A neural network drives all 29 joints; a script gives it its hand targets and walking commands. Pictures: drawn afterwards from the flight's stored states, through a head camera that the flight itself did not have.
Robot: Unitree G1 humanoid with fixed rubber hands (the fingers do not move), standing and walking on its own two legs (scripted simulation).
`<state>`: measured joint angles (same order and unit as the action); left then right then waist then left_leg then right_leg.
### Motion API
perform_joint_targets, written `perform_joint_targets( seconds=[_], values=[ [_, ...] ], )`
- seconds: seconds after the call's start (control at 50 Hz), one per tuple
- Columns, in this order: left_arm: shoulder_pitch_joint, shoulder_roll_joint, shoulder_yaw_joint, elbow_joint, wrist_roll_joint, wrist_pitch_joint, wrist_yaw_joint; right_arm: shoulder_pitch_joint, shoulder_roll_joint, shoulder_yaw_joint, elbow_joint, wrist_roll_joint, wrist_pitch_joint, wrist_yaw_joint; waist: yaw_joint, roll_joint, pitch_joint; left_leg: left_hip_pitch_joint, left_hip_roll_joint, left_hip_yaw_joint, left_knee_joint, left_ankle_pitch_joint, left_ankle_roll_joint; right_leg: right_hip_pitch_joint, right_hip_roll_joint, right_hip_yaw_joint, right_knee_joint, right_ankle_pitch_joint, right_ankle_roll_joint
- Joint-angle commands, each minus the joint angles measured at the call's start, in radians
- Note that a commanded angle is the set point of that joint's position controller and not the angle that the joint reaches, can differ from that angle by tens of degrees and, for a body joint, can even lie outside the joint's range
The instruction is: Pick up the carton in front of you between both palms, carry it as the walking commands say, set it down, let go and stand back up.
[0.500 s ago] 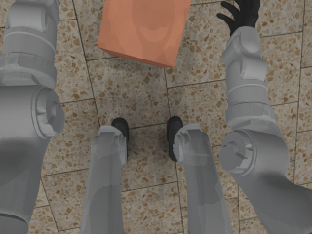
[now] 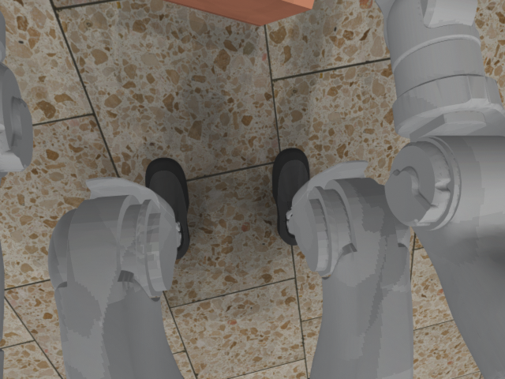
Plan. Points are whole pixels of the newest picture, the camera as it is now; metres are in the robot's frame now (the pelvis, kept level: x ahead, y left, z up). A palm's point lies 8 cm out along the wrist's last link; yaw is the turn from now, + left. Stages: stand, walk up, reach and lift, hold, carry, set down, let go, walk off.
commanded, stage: reach and lift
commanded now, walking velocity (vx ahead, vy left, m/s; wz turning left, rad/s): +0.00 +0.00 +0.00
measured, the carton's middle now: out of the picture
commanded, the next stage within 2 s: none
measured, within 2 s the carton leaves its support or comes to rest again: leaves its support in 0.84 s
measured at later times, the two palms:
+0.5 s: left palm out of the picture +0.60 +0.19 -0.18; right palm out of the picture +0.56 -0.12 -0.18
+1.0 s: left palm out of the picture +0.57 +0.19 -0.12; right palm out of the picture +0.56 -0.11 -0.11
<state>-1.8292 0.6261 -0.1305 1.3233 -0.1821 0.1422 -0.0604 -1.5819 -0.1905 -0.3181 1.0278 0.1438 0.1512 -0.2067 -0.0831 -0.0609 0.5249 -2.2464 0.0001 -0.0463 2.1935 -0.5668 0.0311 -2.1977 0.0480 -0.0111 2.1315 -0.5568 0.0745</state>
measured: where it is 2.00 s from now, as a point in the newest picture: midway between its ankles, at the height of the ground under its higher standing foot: (235, 218)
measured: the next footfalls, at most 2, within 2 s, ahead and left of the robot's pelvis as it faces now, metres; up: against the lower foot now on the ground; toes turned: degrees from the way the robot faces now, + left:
none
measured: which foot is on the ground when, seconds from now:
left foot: down 0.00-1.00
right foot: down 0.00-1.00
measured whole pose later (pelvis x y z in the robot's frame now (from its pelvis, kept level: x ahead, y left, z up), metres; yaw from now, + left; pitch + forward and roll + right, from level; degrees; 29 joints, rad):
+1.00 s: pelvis +0.01 -0.01 +0.01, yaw +2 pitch +39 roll -4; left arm -1.47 0.34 0.05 0.92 -0.01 0.36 0.03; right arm -1.29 -0.04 -0.47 0.70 0.05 0.30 -0.21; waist -0.04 -0.07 0.22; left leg -2.27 -0.04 -0.05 2.17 -0.58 0.01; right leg -2.22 0.11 0.05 2.13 -0.60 0.10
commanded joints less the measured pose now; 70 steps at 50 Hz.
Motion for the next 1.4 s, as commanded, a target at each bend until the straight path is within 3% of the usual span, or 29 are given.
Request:
perform_joint_targets(
  seconds=[0.0,0.06,0.18,0.36,0.42,0.48,0.5,0.54,0.58,0.64,0.76,0.86,0.9,0.92,0.94,1.02,1.08,1.14,1.24,1.38],
  values=[
    [-0.362,0.109,0.005,-0.146,-0.007,-0.036,0.014,-0.267,-0.120,0.008,-0.129,0.022,-0.045,0.002,-0.012,0.221,-1.335,0.745,0.018,-0.015,-0.146,0.375,-0.024,0.549,0.011,-0.084,-0.080,0.385,-0.013],
    [-0.317,0.078,0.004,-0.147,-0.010,-0.046,0.023,-0.202,-0.107,0.016,-0.073,0.026,-0.052,0.011,-0.008,0.226,-1.349,0.788,0.015,-0.019,-0.131,0.431,-0.031,0.525,0.018,-0.092,-0.060,0.411,-0.013],
    [-0.252,0.032,-0.009,-0.129,-0.022,-0.032,0.028,-0.156,-0.114,-0.006,-0.080,0.004,-0.060,-0.003,-0.043,0.228,-1.349,0.801,0.005,-0.025,-0.121,0.429,-0.034,0.500,0.025,-0.107,-0.062,0.399,-0.012],
    [-0.251,-0.003,0.022,-0.118,0.013,-0.036,0.014,-0.203,-0.032,0.013,-0.077,-0.008,-0.056,0.016,0.002,0.179,-1.230,0.638,0.000,-0.005,-0.154,0.295,-0.026,0.561,0.032,-0.081,-0.078,0.342,-0.014],
    [-0.281,-0.091,0.008,-0.136,0.016,-0.032,0.005,-0.250,0.061,0.042,-0.078,0.001,-0.051,0.027,0.020,0.167,-1.221,0.624,-0.007,0.001,-0.164,0.267,-0.019,0.601,0.043,-0.071,-0.083,0.334,-0.019],
    [-0.299,-0.274,0.015,-0.116,0.042,-0.010,-0.038,-0.280,0.184,-0.006,-0.057,-0.070,-0.036,0.050,-0.015,0.172,-1.166,0.609,-0.022,-0.001,-0.161,0.241,-0.022,0.616,0.057,-0.074,-0.084,0.315,-0.020],
    [-0.357,-0.505,-0.033,-0.157,0.036,0.003,-0.081,-0.354,0.386,0.026,-0.079,-0.079,-0.024,0.091,-0.016,0.187,-1.156,0.616,-0.036,-0.005,-0.159,0.248,-0.021,0.581,0.069,-0.074,-0.078,0.309,-0.027],
    [-0.333,-0.809,-0.019,-0.141,0.072,0.035,-0.169,-0.451,0.646,0.046,-0.097,-0.102,0.013,0.184,-0.011,0.205,-1.097,0.596,-0.054,0.005,-0.151,0.254,-0.018,0.511,0.080,-0.083,-0.065,0.275,-0.029],
    [-0.268,-0.966,0.019,-0.160,0.096,0.057,-0.224,-0.467,0.774,0.058,-0.123,-0.109,0.046,0.250,0.001,0.188,-1.084,0.563,-0.064,0.025,-0.141,0.271,-0.014,0.481,0.084,-0.094,-0.058,0.268,-0.031],
    [-0.212,-1.062,0.049,-0.206,0.117,0.071,-0.258,-0.428,0.869,0.075,-0.134,-0.103,0.074,0.301,0.024,0.152,-1.063,0.488,-0.072,0.041,-0.141,0.285,-0.004,0.484,0.088,-0.091,-0.052,0.287,-0.038],
    [-0.238,-1.170,-0.029,-0.375,0.059,0.081,-0.249,-0.472,0.972,0.181,-0.204,-0.009,0.082,0.307,0.041,0.157,-1.314,0.674,-0.077,0.035,-0.125,0.441,-0.005,0.482,0.093,-0.107,-0.037,0.376,-0.043],
    [-0.342,-1.286,-0.134,-0.666,-0.021,0.104,-0.202,-0.532,1.071,0.317,-0.381,0.070,0.106,0.289,0.029,0.228,-1.878,1.110,-0.089,0.033,-0.120,0.759,-0.023,0.497,0.110,-0.131,-0.061,0.514,-0.029],
    [-0.335,-1.330,-0.145,-0.737,-0.017,0.130,-0.180,-0.543,1.094,0.350,-0.455,0.069,0.133,0.289,0.032,0.272,-2.022,1.265,-0.091,0.026,-0.136,0.866,-0.029,0.429,0.119,-0.134,-0.092,0.508,-0.019],
    [-0.318,-1.358,-0.144,-0.755,-0.007,0.141,-0.169,-0.534,1.098,0.363,-0.478,0.061,0.147,0.295,0.029,0.272,-2.044,1.279,-0.096,0.030,-0.151,0.859,-0.032,0.406,0.123,-0.136,-0.111,0.491,-0.018],
    [-0.276,-1.382,-0.133,-0.741,0.016,0.156,-0.160,-0.535,1.114,0.381,-0.496,0.052,0.157,0.296,0.048,0.275,-2.033,1.258,-0.102,0.040,-0.171,0.831,-0.036,0.398,0.125,-0.135,-0.130,0.470,-0.017],
    [-0.097,-1.448,-0.016,-0.581,0.132,0.199,-0.167,-0.481,1.132,0.347,-0.469,-0.038,0.185,0.313,0.064,0.194,-1.779,0.935,-0.123,0.077,-0.290,0.539,-0.035,0.436,0.133,-0.124,-0.230,0.347,-0.018],
    [-0.048,-1.472,0.096,-0.451,0.216,0.214,-0.192,-0.416,1.129,0.229,-0.371,-0.154,0.206,0.318,0.034,0.163,-1.576,0.690,-0.128,0.095,-0.382,0.273,-0.031,0.462,0.130,-0.118,-0.306,0.199,-0.029],
    [-0.031,-1.458,0.192,-0.383,0.284,0.222,-0.215,-0.361,1.108,0.129,-0.301,-0.247,0.218,0.313,0.010,0.164,-1.446,0.583,-0.133,0.103,-0.463,0.114,-0.026,0.474,0.125,-0.109,-0.378,0.107,-0.038],
    [-0.043,-1.442,0.255,-0.391,0.330,0.228,-0.227,-0.353,1.129,0.099,-0.297,-0.284,0.224,0.328,0.022,0.161,-1.486,0.648,-0.144,0.109,-0.549,0.078,-0.023,0.526,0.126,-0.106,-0.461,0.087,-0.042],
    [-0.029,-1.529,0.170,-0.510,0.299,0.249,-0.223,-0.361,1.245,0.258,-0.391,-0.203,0.255,0.370,0.076,0.110,-1.769,0.853,-0.150,0.122,-0.609,0.219,-0.028,0.689,0.138,-0.113,-0.532,0.181,-0.022]
  ],
)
